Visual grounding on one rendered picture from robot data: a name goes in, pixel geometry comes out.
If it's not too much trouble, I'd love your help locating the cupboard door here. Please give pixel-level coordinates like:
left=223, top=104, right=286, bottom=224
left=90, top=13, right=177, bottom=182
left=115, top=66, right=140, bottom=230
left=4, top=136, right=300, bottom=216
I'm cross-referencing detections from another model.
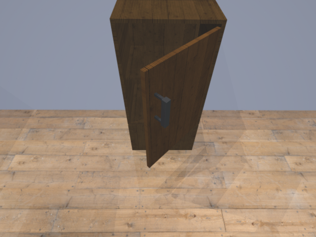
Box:
left=140, top=26, right=221, bottom=168

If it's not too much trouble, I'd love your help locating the handle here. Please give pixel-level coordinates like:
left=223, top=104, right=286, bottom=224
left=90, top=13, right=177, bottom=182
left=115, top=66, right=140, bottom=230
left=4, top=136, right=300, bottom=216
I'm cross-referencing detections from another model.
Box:
left=154, top=93, right=171, bottom=128

